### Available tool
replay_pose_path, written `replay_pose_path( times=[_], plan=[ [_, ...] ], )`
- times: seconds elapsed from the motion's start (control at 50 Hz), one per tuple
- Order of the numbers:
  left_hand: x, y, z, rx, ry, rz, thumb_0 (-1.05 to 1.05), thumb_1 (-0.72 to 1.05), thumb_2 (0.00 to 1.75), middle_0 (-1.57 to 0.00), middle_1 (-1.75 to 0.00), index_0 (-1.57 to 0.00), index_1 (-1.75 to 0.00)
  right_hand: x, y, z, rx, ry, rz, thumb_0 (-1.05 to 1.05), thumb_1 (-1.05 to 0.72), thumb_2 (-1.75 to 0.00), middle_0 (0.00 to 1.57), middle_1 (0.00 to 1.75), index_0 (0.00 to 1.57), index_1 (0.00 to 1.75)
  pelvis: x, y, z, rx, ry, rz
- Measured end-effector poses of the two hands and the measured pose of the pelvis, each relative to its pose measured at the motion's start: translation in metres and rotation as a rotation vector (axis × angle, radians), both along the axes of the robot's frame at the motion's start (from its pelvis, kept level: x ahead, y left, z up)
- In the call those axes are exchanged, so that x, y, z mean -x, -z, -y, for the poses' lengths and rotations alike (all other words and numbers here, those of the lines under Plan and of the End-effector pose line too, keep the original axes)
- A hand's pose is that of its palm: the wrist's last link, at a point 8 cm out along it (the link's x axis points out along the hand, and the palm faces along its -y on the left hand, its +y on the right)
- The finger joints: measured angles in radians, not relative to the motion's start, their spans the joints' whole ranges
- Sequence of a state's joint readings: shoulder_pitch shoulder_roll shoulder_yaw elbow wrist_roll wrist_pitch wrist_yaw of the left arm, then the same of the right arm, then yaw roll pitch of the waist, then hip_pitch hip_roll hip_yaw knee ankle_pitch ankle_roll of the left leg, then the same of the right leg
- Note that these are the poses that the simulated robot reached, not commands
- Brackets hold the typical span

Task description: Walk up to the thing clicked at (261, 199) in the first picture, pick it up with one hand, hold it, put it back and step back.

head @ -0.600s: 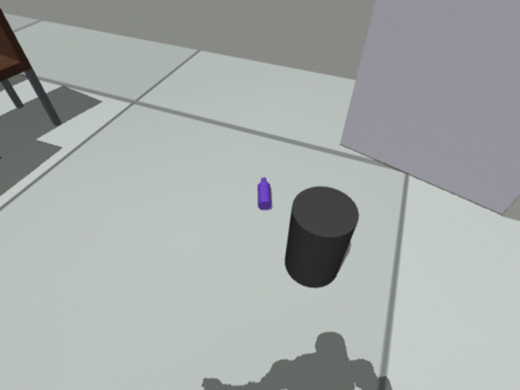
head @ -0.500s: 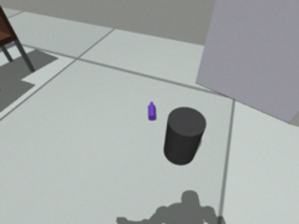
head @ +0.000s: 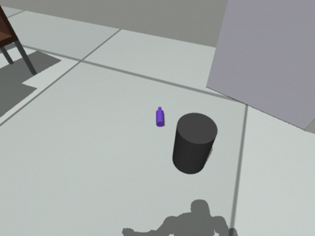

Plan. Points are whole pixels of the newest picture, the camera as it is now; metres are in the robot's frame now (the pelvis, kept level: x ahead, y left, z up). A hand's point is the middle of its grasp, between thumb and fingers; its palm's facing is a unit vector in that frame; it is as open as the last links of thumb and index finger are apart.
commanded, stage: stand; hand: left
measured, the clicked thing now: (159, 115) +1.20 -0.03 -0.75
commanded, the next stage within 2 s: walk up in 0.52 s
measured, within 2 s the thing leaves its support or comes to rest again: neither
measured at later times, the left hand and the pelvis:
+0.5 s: hand out of the picture +0.08 +0.25 -0.16, palm faces -0.02 -0.94 -0.34, open 7.4 cm; pelvis +0.01 +0.00 +0.00, yaw +0 degrees
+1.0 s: hand (35, 190) +0.30 +0.39 -0.13, palm faces -0.37 -0.78 -0.50, open 7.4 cm; pelvis +0.12 +0.12 -0.01, yaw -22 degrees
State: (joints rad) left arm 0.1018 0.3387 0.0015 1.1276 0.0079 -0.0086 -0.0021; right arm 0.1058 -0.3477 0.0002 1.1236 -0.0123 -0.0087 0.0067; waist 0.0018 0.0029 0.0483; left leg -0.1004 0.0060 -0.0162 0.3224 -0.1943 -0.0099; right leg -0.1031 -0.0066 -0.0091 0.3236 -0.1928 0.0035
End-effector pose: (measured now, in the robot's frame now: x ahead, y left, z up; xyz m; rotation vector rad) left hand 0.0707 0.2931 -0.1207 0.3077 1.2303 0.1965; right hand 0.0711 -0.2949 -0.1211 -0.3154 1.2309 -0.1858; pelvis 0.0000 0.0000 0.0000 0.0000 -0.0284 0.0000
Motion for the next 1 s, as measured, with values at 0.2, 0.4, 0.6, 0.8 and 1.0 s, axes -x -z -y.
replay_pose_path(
  times=[0.2, 0.4, 0.6, 0.8, 1.0],
  plan=[
    [-0.001, -0.001, -0.001, -0.002, -0.002, -0.003, 0.01, 0.91, 0.90, -0.20, -0.30, -0.20, -0.30, -0.002, 0.000, -0.001, 0.001, -0.002, 0.000, 0.01, -0.91, -0.90, 0.20, 0.30, 0.21, 0.30, -0.002, 0.000, -0.001, -0.001, 0.001, -0.003],
    [-0.002, -0.001, -0.002, -0.005, -0.003, -0.007, 0.01, 0.91, 0.90, -0.20, -0.30, -0.20, -0.30, -0.005, 0.001, -0.001, -0.002, -0.003, -0.003, 0.01, -0.91, -0.90, 0.20, 0.30, 0.21, 0.30, -0.005, 0.000, -0.001, -0.001, 0.000, -0.004],
    [0.002, -0.002, -0.012, -0.018, 0.046, -0.020, 0.01, 0.91, 0.90, -0.20, -0.30, -0.20, -0.30, -0.017, -0.001, 0.010, -0.011, 0.013, 0.085, 0.01, -0.91, -0.90, 0.21, 0.30, 0.21, 0.30, -0.007, 0.007, -0.009, 0.003, 0.078, -0.014],
    [-0.048, -0.016, -0.104, -0.151, 0.162, -0.100, 0.01, 0.90, 0.90, -0.21, -0.30, -0.21, -0.30, -0.010, -0.009, -0.007, 0.048, 0.126, 0.107, 0.01, -0.91, -0.90, 0.20, 0.30, 0.20, 0.30, -0.048, 0.016, -0.072, 0.017, 0.218, -0.053],
    [-0.238, -0.031, -0.134, -0.179, 0.411, 0.015, 0.01, 0.91, 0.90, -0.20, -0.30, -0.20, -0.30, 0.034, -0.014, -0.100, 0.012, 0.401, 0.045, 0.01, -0.91, -0.90, 0.20, 0.30, 0.20, 0.30, -0.125, 0.005, -0.121, 0.018, 0.377, -0.037]
  ],
)
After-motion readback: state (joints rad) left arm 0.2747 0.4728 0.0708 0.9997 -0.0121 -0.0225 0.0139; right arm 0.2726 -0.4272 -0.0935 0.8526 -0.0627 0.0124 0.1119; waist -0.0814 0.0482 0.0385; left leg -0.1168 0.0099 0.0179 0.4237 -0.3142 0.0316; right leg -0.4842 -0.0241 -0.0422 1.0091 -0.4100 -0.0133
